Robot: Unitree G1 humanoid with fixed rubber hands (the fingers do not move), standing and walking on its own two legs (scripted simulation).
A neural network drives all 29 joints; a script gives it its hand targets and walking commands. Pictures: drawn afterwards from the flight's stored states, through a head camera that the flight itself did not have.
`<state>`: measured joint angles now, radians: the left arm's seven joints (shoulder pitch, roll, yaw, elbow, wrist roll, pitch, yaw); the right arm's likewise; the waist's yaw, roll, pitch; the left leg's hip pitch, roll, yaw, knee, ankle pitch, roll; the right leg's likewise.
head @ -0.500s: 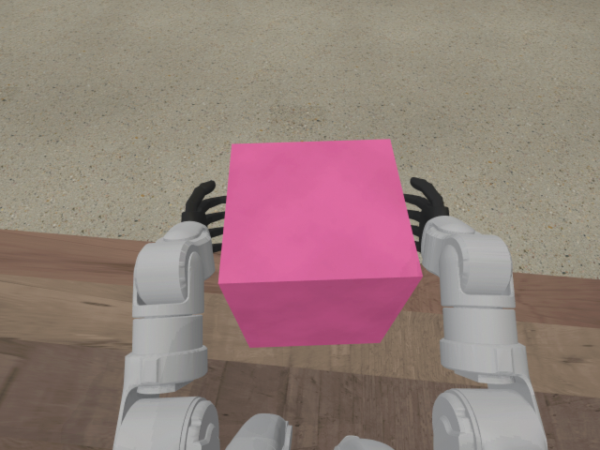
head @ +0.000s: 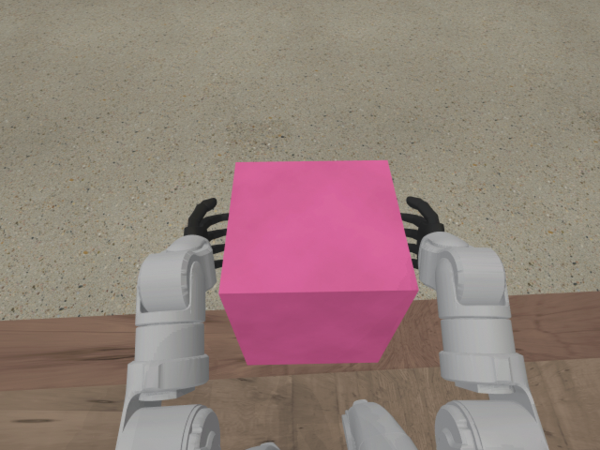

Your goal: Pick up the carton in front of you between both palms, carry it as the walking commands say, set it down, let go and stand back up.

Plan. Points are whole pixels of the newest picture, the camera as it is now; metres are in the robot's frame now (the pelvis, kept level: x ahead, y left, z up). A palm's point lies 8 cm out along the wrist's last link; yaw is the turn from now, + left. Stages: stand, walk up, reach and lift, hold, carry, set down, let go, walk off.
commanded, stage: carry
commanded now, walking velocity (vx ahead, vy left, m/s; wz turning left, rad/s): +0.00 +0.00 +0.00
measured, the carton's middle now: (312, 270) +0.36 -0.03 +0.00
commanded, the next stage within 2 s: none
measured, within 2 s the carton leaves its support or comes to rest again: neither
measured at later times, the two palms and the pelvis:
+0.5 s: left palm (213, 164) +0.62 +0.13 -0.02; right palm (362, 147) +0.64 -0.17 -0.03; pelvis +0.29 -0.05 -0.11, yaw +1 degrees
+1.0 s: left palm (219, 111) +0.93 +0.15 -0.12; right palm (332, 108) +0.91 -0.15 -0.12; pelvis +0.57 +0.01 -0.22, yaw +0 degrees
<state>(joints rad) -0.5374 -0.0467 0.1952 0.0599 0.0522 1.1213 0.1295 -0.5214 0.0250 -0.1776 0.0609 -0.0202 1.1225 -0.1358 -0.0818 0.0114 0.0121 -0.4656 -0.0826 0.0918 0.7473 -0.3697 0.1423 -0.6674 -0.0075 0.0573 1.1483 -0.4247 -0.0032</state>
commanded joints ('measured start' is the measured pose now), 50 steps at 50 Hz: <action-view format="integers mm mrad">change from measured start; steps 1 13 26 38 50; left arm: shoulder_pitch -619 -540 -793 -635 -715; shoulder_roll -1006 -839 -1127 -984 -1046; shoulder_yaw -657 -641 -707 -727 -641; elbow -127 -119 -90 -114 -71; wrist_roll -316 -276 -520 -480 -383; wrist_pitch -53 7 -19 -32 0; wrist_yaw -183 -193 -274 -246 -200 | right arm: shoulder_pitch -788 -662 -719 -629 -842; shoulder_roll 1112 991 1075 917 1104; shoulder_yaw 746 701 621 646 676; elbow -187 -77 -85 -159 -133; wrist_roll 493 445 313 284 460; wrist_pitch -48 -27 -30 -18 0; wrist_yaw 268 262 195 181 256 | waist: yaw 19 133 129 200 31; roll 100 118 -145 -132 50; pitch -543 -466 -509 -367 -459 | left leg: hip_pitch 481 117 -224 22 369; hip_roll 305 136 94 32 318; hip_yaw -408 -103 -120 19 -516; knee -87 414 400 -292 -257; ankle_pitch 776 586 117 716 304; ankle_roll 96 -47 -113 -105 107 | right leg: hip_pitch -93 646 601 479 -49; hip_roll -7 55 -206 -15 -7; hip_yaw -29 -192 265 60 0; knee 34 -639 -547 -279 1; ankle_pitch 171 860 699 430 -28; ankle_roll -25 -70 -205 -153 11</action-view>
